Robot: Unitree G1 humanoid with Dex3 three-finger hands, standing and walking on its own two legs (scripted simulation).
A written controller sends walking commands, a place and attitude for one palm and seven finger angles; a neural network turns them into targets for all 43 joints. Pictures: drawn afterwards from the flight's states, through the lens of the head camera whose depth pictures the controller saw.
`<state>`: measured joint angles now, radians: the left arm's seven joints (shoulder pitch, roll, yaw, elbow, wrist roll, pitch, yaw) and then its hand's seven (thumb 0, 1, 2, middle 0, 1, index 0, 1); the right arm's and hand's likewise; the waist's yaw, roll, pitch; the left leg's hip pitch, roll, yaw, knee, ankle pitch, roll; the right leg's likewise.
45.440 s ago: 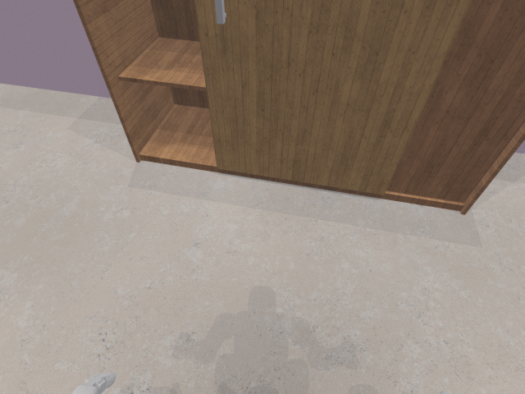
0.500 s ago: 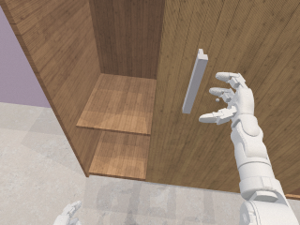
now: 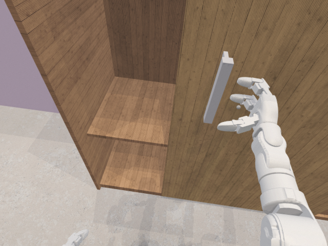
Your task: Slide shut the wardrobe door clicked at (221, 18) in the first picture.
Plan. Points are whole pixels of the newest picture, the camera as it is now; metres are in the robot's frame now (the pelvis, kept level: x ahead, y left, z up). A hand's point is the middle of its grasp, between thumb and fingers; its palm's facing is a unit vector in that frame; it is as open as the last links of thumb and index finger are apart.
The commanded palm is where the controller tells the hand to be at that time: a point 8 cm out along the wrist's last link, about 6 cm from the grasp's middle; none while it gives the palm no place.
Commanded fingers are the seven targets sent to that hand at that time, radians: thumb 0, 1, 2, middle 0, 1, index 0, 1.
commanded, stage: move the hooked fingers beside the handle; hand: right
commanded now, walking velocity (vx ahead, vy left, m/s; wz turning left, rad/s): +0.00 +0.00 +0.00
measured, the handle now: (215, 89) +0.48 -0.08 +0.15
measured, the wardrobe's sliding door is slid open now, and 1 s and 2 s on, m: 0.38 0.38 0.38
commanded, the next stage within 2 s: none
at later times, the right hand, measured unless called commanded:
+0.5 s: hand (242, 105) +0.41 -0.13 +0.17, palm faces +0.05 +1.00 -0.01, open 14.0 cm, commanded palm +0.38 -0.17 +0.15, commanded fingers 0.00 0.50 -0.30 0.30 1.20 0.30 1.20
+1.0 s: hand (235, 111) +0.41 -0.13 +0.14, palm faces +0.03 +1.00 +0.01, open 14.0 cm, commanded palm +0.38 -0.18 +0.15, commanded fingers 0.00 0.50 -0.30 0.30 1.20 0.30 1.20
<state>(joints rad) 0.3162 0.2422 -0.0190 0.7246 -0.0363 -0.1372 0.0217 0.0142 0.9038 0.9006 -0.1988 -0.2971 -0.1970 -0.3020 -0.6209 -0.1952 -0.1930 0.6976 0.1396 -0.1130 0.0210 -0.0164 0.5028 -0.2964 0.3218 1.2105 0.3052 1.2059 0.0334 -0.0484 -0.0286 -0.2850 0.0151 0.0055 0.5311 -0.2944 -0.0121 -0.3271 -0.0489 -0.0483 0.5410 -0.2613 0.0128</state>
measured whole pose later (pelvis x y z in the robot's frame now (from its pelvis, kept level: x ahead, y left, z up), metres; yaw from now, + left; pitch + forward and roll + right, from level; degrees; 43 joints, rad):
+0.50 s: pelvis +0.01 +0.00 +0.00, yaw -1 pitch +2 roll +0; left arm 0.27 0.24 -0.02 0.71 -0.04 -0.15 0.02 0.01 0.90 0.90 -0.20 -0.30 -0.20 -0.30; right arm -0.56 -0.18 -0.15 0.56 0.15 -0.09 0.03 -0.02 0.50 -0.30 0.30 1.20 0.29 1.20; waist 0.00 -0.05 -0.04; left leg -0.24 0.01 0.02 0.52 -0.30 -0.01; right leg -0.29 -0.05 -0.04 0.53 -0.27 0.02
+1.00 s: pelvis +0.00 +0.00 +0.00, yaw -1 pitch +2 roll +0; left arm 0.28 0.25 -0.03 0.72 -0.05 -0.12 0.03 0.01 0.90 0.90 -0.20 -0.30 -0.20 -0.30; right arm -0.60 -0.18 -0.14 0.66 0.17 -0.02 0.04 -0.01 0.50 -0.30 0.30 1.20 0.29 1.20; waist 0.01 -0.06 -0.03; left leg -0.26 0.02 0.02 0.51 -0.29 -0.01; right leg -0.31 -0.05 -0.03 0.52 -0.25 0.02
